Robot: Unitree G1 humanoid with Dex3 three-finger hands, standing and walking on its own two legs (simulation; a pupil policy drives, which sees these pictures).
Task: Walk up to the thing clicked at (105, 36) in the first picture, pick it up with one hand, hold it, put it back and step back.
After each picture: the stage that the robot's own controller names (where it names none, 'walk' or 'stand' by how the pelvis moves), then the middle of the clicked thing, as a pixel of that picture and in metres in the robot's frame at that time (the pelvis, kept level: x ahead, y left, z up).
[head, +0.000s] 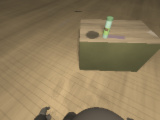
stand; (107, 28) +1.04 -0.18 +0.00
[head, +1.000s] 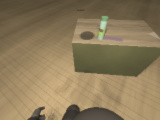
rise first; (102, 28) +0.93 -0.07 +0.03
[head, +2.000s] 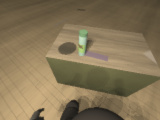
walk; (82, 44) +0.62 +0.13 +0.02
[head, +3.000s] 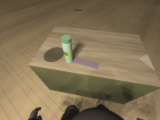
stand; (67, 50) +0.50 +0.20 +0.04
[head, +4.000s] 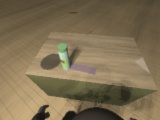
stand; (64, 58) +0.46 +0.22 +0.01
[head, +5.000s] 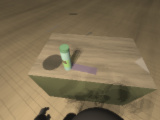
stand; (66, 58) +0.47 +0.21 +0.00
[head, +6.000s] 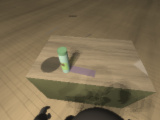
stand; (64, 61) +0.45 +0.22 +0.00
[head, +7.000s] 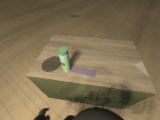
stand; (65, 60) +0.45 +0.21 +0.00
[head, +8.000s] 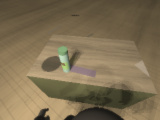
stand; (65, 60) +0.45 +0.21 +0.00
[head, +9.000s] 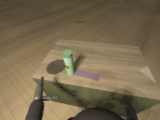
rise first; (69, 63) +0.45 +0.20 +0.00
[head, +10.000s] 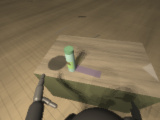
go down; (70, 60) +0.46 +0.19 +0.00
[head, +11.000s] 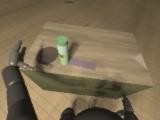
go down; (63, 52) +0.48 +0.17 +0.03
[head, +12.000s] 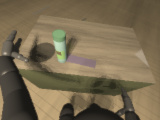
go down; (61, 48) +0.47 +0.18 +0.06
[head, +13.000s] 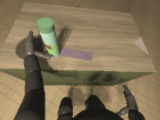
close in; (51, 41) +0.48 +0.19 +0.09
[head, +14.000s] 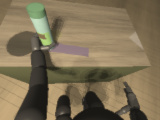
close; (44, 31) +0.53 +0.20 +0.11
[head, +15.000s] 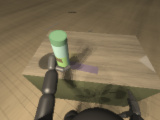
lift; (62, 54) +0.35 +0.16 +0.19
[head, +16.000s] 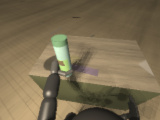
hold; (64, 58) +0.33 +0.16 +0.18
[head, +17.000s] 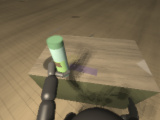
hold; (60, 59) +0.32 +0.18 +0.18
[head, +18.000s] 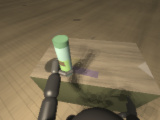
crouch; (64, 58) +0.33 +0.15 +0.19
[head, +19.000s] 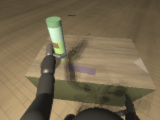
crouch; (58, 41) +0.43 +0.19 +0.21
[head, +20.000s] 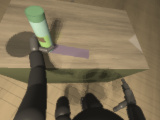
lower; (43, 34) +0.51 +0.21 +0.09
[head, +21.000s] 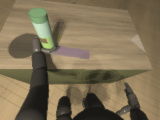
lower; (45, 35) +0.51 +0.20 +0.10
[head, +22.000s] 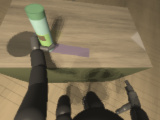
lower; (43, 32) +0.52 +0.20 +0.10
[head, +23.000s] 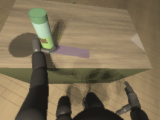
lower; (45, 35) +0.51 +0.20 +0.10
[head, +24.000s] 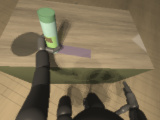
loosen; (51, 35) +0.51 +0.18 +0.11
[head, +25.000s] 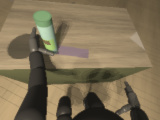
withdraw; (48, 37) +0.50 +0.18 +0.10
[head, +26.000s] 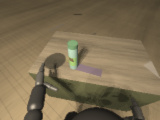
sink last; (73, 56) +0.47 +0.16 +0.05
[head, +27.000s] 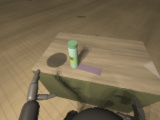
stand; (73, 55) +0.49 +0.17 +0.04
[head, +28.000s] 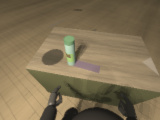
stand; (70, 52) +0.48 +0.17 +0.06
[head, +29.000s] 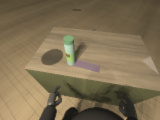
stand; (70, 52) +0.48 +0.17 +0.06
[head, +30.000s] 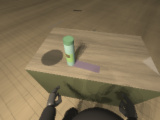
stand; (69, 52) +0.48 +0.17 +0.06
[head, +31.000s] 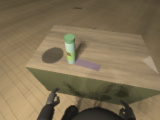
stand; (70, 50) +0.49 +0.17 +0.06
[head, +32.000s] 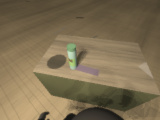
stand; (72, 57) +0.50 +0.17 +0.00
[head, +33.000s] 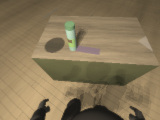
walk; (71, 38) +0.60 +0.17 +0.03
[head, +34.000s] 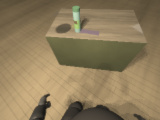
walk; (77, 20) +0.91 +0.18 +0.02
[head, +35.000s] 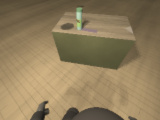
stand; (79, 19) +1.10 +0.18 +0.02
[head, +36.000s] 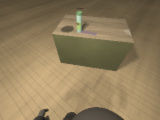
stand; (79, 22) +1.10 +0.17 +0.00
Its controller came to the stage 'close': yes
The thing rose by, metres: 0.22
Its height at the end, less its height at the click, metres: +0.00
